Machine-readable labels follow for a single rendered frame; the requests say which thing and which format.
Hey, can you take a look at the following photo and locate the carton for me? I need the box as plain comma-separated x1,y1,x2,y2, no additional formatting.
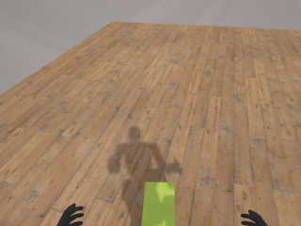
141,182,176,226

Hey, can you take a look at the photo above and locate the robot right hand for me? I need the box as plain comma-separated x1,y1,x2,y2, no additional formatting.
241,210,268,226

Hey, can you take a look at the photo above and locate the robot left hand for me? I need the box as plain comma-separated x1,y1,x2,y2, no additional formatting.
56,203,84,226

